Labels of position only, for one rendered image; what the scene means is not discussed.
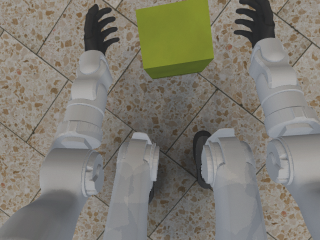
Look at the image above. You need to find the robot right forearm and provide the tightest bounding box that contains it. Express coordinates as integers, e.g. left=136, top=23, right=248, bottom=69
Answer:
left=249, top=37, right=320, bottom=138

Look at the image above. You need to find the robot right hand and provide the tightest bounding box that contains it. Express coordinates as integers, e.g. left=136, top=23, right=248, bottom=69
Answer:
left=233, top=0, right=276, bottom=49

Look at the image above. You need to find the robot left forearm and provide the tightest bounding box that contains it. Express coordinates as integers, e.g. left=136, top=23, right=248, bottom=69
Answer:
left=39, top=50, right=113, bottom=189

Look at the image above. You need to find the robot left upper arm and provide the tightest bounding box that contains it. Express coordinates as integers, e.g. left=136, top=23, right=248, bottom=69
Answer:
left=0, top=148, right=105, bottom=240

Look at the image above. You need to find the carton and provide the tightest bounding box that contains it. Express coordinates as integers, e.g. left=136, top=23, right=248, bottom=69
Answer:
left=135, top=0, right=214, bottom=79

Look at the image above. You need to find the robot left shin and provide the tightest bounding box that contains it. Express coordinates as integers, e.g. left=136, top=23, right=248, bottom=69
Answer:
left=116, top=132, right=153, bottom=193

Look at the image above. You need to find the robot right upper arm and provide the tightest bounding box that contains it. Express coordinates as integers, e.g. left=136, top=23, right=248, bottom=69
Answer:
left=265, top=133, right=320, bottom=240

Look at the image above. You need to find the robot left foot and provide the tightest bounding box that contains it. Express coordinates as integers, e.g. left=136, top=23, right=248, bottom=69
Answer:
left=148, top=170, right=158, bottom=204

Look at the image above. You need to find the robot left hand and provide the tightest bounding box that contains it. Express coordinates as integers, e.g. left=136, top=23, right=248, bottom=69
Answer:
left=83, top=4, right=120, bottom=56

